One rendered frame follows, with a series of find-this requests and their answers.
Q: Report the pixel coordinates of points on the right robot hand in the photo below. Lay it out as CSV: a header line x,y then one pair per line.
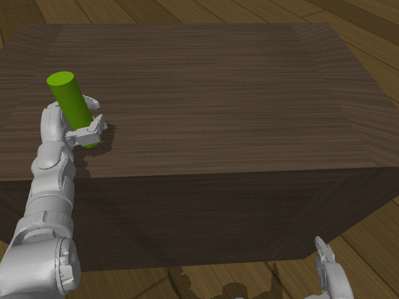
x,y
331,274

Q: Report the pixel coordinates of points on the left robot arm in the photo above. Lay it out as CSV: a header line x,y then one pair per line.
x,y
41,261

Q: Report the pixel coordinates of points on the left robot hand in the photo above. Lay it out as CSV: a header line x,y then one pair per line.
x,y
55,126

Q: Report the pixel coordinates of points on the can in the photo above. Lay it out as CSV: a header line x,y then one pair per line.
x,y
69,97

